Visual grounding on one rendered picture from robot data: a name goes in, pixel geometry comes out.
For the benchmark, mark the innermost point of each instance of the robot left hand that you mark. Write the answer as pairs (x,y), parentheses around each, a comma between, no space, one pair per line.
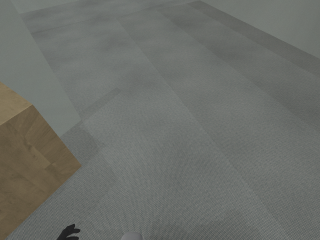
(68,231)

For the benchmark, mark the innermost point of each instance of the pedestal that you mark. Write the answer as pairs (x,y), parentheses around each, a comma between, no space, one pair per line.
(34,162)

